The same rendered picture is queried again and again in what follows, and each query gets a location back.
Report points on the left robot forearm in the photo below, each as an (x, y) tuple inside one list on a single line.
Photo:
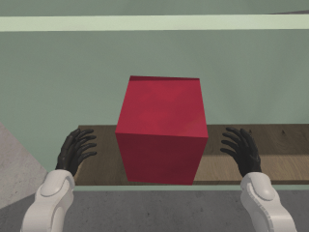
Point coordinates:
[(52, 200)]

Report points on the carton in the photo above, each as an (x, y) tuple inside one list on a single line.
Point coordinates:
[(162, 130)]

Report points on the right robot forearm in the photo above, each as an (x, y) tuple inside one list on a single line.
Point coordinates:
[(262, 202)]

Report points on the table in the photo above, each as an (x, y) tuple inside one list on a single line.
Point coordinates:
[(282, 148)]

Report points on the robot left hand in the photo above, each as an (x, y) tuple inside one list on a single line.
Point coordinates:
[(71, 152)]

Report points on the robot right hand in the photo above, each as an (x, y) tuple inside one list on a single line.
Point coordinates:
[(246, 153)]

